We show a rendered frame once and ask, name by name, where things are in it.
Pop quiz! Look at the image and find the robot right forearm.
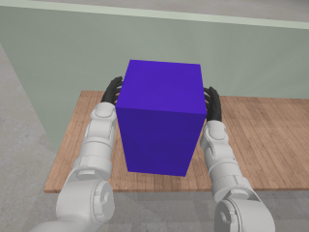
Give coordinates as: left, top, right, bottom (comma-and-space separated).
199, 120, 275, 230

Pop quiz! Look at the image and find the robot right hand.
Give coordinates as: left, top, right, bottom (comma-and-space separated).
203, 87, 222, 122

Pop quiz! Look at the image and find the robot left upper arm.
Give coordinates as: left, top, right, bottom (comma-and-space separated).
27, 179, 115, 232

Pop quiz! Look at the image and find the table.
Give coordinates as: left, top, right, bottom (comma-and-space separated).
43, 90, 309, 193

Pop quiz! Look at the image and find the robot left hand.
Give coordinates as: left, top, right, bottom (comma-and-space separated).
101, 76, 123, 106

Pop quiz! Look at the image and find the carton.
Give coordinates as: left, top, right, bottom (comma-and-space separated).
115, 59, 207, 177

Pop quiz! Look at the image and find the robot right upper arm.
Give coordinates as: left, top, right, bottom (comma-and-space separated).
213, 198, 275, 232

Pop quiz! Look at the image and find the robot left forearm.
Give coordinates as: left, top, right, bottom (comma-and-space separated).
56, 101, 117, 216

